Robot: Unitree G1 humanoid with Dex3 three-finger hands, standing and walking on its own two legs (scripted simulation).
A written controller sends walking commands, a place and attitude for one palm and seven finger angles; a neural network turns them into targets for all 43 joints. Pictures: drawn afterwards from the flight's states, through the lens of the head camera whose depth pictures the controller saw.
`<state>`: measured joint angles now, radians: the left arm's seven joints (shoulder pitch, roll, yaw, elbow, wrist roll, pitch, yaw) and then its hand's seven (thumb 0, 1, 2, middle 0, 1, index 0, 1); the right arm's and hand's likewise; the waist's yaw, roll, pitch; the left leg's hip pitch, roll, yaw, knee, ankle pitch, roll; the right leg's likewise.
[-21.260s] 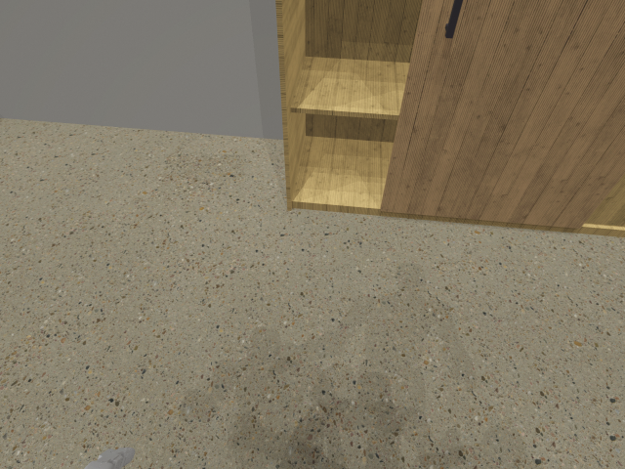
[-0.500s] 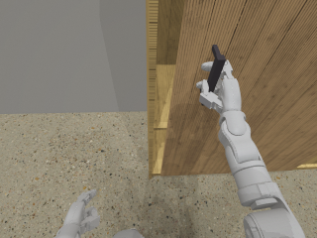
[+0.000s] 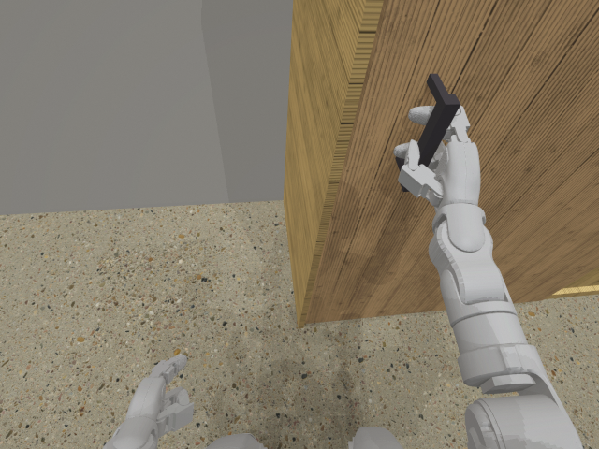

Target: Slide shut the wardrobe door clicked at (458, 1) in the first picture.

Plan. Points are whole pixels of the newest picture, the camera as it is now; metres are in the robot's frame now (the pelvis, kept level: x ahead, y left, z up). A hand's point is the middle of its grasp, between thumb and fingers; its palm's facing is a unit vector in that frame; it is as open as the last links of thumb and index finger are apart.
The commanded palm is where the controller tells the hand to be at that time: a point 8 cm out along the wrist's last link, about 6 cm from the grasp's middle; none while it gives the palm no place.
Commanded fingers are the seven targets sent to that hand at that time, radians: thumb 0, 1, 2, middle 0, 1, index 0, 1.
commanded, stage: step sideways, sliding the door along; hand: right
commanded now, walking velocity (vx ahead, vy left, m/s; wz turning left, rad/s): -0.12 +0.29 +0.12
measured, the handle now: (420, 137) +0.47 -0.17 +0.14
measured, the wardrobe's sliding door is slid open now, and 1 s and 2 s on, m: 0.00 0.00 0.00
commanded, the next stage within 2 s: stop walking and hold the door there in 0.14 s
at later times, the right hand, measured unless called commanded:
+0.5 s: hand (406, 166) +0.42 -0.14 +0.13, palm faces +0.36 +0.90 -0.25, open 6.0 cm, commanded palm +0.39 -0.17 +0.13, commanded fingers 0.00 -0.90 -0.90 0.45 1.40 0.45 1.40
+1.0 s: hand (409, 167) +0.42 -0.14 +0.13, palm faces +0.26 +0.93 -0.25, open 5.7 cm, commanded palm +0.39 -0.18 +0.13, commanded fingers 0.00 -0.90 -0.90 0.45 1.40 0.45 1.40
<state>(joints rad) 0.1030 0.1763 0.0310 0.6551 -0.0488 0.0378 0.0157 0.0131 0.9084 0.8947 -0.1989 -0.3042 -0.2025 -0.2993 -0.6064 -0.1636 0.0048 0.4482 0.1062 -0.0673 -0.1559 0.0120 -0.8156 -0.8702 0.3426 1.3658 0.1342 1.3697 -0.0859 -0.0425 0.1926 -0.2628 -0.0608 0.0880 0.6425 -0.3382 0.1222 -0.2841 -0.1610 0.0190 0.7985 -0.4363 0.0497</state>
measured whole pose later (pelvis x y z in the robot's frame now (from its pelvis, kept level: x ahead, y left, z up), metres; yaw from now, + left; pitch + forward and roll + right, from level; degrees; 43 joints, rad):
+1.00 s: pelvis +0.03 +0.07 +0.02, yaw +8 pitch -1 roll +0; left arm 0.33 0.25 0.00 0.73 -0.04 -0.01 0.10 0.01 0.91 0.89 -0.20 -0.30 -0.20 -0.30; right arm -0.33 -0.39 -0.27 0.63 0.03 -0.16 -0.11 -0.04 -0.69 -0.84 0.41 1.36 0.37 1.40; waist 0.02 -0.03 -0.03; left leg -0.23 -0.03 -0.05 0.44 -0.19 0.01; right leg -0.20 -0.01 -0.17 0.43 -0.21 -0.06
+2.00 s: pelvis +0.00 -0.02 +0.00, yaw +9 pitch -2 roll +0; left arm 0.14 0.22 -0.04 0.67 -0.02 0.01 0.04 0.01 0.90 0.89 -0.20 -0.30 -0.21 -0.30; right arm -0.40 -0.27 -0.13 0.35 0.07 -0.11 -0.13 -0.04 -0.74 -0.79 0.44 1.38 0.28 1.39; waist -0.02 -0.05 0.15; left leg -0.26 0.13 0.11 0.60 -0.28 -0.04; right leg -0.43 0.09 -0.08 0.94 -0.42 0.02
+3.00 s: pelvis +0.03 -0.09 +0.02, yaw +9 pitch -1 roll +0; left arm 0.18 0.23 -0.01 0.69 -0.01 -0.01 0.09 0.01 0.91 0.89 -0.20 -0.30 -0.20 -0.30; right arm -0.37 -0.15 0.03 0.39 0.08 -0.11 -0.12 0.00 -0.76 -0.79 0.41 1.35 0.28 1.40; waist -0.01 -0.04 0.04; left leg -0.19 0.00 0.05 0.43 -0.22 0.01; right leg -0.20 -0.06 -0.06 0.44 -0.21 0.03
